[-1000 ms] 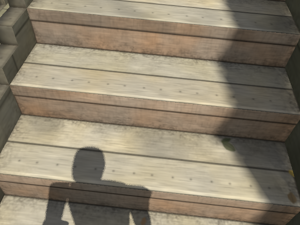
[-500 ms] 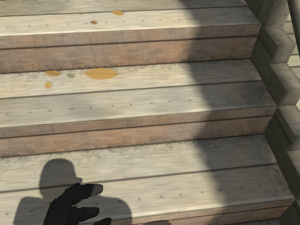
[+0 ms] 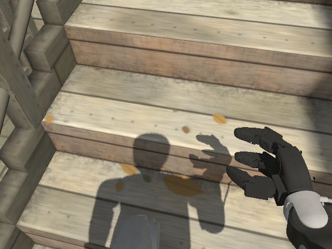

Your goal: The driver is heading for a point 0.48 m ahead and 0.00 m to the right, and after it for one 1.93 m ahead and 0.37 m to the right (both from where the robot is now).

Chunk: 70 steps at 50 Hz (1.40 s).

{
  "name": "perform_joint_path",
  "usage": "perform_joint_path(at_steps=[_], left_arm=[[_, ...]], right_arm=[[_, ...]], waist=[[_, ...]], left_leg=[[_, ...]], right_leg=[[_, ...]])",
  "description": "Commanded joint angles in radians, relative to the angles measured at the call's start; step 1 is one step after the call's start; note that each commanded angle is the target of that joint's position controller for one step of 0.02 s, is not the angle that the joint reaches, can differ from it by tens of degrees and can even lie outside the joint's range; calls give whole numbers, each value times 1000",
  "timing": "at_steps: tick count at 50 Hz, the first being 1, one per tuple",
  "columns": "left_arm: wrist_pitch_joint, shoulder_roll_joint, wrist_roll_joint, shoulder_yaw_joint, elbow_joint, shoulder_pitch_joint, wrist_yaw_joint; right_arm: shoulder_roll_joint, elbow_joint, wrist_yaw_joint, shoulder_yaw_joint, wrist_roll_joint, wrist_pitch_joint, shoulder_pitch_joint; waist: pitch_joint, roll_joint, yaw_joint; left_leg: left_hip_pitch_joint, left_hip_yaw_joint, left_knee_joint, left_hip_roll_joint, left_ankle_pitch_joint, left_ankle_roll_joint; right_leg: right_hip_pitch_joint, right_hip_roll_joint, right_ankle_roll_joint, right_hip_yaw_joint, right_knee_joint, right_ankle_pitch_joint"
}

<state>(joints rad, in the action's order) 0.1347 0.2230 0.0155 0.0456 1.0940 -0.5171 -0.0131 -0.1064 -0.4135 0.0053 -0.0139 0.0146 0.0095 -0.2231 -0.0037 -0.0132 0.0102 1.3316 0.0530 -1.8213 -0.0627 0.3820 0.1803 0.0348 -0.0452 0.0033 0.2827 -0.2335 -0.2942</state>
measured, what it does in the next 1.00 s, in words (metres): climbs, turning right: left foot 0.16 m higher, then right foot 0.16 m higher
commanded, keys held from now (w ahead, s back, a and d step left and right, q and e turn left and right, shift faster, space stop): w+q+shift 0.06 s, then w+shift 0.26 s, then w+e+shift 0.26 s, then e+shift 0.42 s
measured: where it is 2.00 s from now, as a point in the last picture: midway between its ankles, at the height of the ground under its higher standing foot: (211, 39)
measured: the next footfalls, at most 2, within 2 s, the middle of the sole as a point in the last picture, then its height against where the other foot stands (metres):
left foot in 0.08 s outside the picture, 0.16 m higher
right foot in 0.46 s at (202, 215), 0.16 m higher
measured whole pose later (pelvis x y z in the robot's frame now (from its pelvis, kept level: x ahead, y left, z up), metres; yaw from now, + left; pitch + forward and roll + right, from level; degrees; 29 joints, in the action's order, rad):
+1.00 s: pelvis +0.62 -0.10 +0.43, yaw -17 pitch +5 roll +6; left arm 0.02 0.30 0.06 0.09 0.86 -0.31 0.06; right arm -0.25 -0.82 -0.04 0.06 -0.04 0.06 0.19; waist -0.10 0.02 0.04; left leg 0.59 0.16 -0.80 0.01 0.30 0.06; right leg -0.92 0.07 0.02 -0.19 -1.92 -0.32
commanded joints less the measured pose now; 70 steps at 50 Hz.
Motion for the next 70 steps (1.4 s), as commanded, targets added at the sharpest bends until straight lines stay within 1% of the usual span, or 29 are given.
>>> perform_joint_path(at_steps=[1,3,5,6,8,12,16,22,23,24,26,28,31,35,36,37,39,42,43,44,45,46,49,54,58,60,62,65,70], left_arm=[[51,308,-68,45,-208,193,-51],[82,394,-76,90,-321,354,-22],[64,87,-22,60,-356,279,41],[59,-3,20,24,-524,254,55],[10,-17,55,-1,-579,269,22],[-105,-113,28,-58,-660,360,1],[-134,-182,20,-109,-800,678,-41],[-144,34,-49,-38,-552,185,-31],[-118,98,-49,-11,-542,178,-25],[-156,231,-6,44,-587,186,56],[-159,164,-42,46,-566,354,41],[-125,23,10,15,-340,189,3],[-53,-8,8,2,-260,110,17],[-15,114,31,24,-220,-10,8],[-27,65,116,-19,-74,-250,48],[-51,74,136,-16,-84,-279,80],[-67,215,67,49,-195,-38,130],[18,330,-25,99,-329,172,153],[10,292,17,101,-335,227,166],[-15,188,23,83,-307,67,171],[-52,270,-14,106,-267,63,193],[-60,162,-28,73,-268,196,164],[-132,-28,73,-3,-284,70,29],[-76,56,-33,-4,-347,258,145],[-9,205,-12,49,-267,108,94],[-4,425,-17,103,-335,58,56],[-29,269,-16,61,-277,96,92],[-72,88,-19,-18,-291,333,68],[-50,187,74,6,-310,452,-19]], right_arm=[[-163,-51,-14,35,3,-32,311],[-276,-154,1,77,-12,-28,670],[-272,-158,-28,126,-50,6,368],[-363,-139,-21,136,28,-3,315],[-290,-224,31,136,-1,6,384],[-200,-419,48,91,48,53,586],[-179,-468,16,62,14,97,588],[-389,-306,43,143,-59,136,401],[-390,-296,26,156,-58,135,397],[-435,-247,54,200,-44,98,395],[-162,-174,22,102,95,68,451],[16,-67,-2,1,124,78,324],[55,-30,21,-44,79,43,245],[22,65,45,-54,83,25,98],[-110,73,-12,-52,-44,66,70],[-89,66,-10,-47,-57,66,12],[-152,127,-27,-12,-37,39,-131],[-182,-153,-15,30,-30,-51,576],[-194,-295,0,63,-34,-60,993],[-143,-322,-33,33,24,-63,1033],[-262,-215,-46,88,31,-61,779],[-268,-220,-73,84,-34,-14,475],[98,-285,-66,-10,-77,147,29],[-364,-249,37,161,10,145,48],[-244,-229,-20,134,-2,118,191],[-88,-227,-47,82,-11,129,549],[-202,-286,-76,105,-21,102,451],[-94,-198,-66,35,-5,84,260],[-185,-154,-27,21,-32,38,270]], waist=[[-243,109,202],[-522,192,336],[-211,-3,140],[-384,-226,24],[-194,155,-25],[-19,133,-50],[145,48,-75],[-386,-214,-192],[-427,-111,-226],[-430,300,-271],[-368,91,-68],[-78,-174,38],[149,-77,17],[79,58,-36],[-341,239,23],[-269,122,-9],[-196,87,91],[-272,63,343],[-555,-222,465],[-741,-539,353],[-330,-107,278],[-2,-100,115],[-123,201,-183],[-112,-68,-91],[-49,61,-125],[-435,483,-27],[-224,269,-106],[-59,20,-15],[-219,102,9]], left_leg=[[-936,237,414,-94,-25,-41],[-1171,90,648,-80,-41,-20],[-1170,-317,1291,-57,-171,72],[-1371,-779,1331,188,-590,232],[-1192,-896,1427,259,-668,104],[-1125,-449,1301,200,-619,24],[-842,-173,1552,115,-622,-133],[-1312,-49,1265,259,-2069,-136],[-1372,-47,935,204,-1769,-142],[-935,-43,223,-3,-413,-210],[-314,-176,-434,-71,19,-141],[-160,-189,-389,51,-249,-74],[8,-74,-428,84,-138,-89],[95,54,-363,61,64,-131],[27,-120,-129,22,-29,-50],[-27,-28,2,8,-88,-60],[-539,184,385,-76,175,-51],[-1282,53,842,-146,-82,-106],[-1706,-213,974,102,-445,37],[-1742,-851,1179,550,-826,316],[-1304,-1169,1288,530,-398,357],[-908,-971,1342,480,-98,296],[-674,-278,1483,350,-150,45],[-648,183,1521,134,-321,-149],[-837,148,1143,177,-401,-167],[-543,-13,353,-21,436,-276],[-227,-120,-370,-17,355,-208],[-206,-108,-219,65,290,-130],[-160,-185,-365,83,148,-174]], right_leg=[[-353,-135,99,-10,-12,1832],[-143,-219,134,-75,-567,2080],[-501,14,97,-205,-1322,253],[-866,148,53,-371,-1916,172],[-1106,71,-14,-375,-2242,234],[-1365,65,51,-344,-2381,11],[-1227,38,113,-223,-1819,-232],[-359,145,137,-143,-771,92],[-309,175,149,-236,-472,98],[4,20,388,-503,-443,574],[67,-56,430,-891,-315,330],[-185,-50,132,-956,-161,-322],[-382,55,117,-649,-174,-19],[-333,55,107,-681,-123,552],[-145,48,84,-641,-308,571],[-193,88,42,-632,-261,703],[-636,83,88,-694,-1,1280],[-774,-59,-78,-753,-315,2464],[-785,-5,-172,-683,-870,1864],[-901,240,-223,-629,-1600,-31],[-1075,191,-147,-640,-1973,109],[-1202,131,-84,-576,-2133,64],[-889,-45,51,-513,-1566,-119],[-328,-9,-89,-262,-919,88],[-99,55,21,-308,-262,652],[277,-376,526,-891,-318,1685],[-17,-331,390,-753,-328,966],[-306,-309,265,-644,-123,306],[-160,-361,284,-499,-63,424]])
Over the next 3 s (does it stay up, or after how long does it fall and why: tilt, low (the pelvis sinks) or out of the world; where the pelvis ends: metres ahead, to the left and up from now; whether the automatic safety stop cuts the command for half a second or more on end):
stays up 1.39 -0.33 0.84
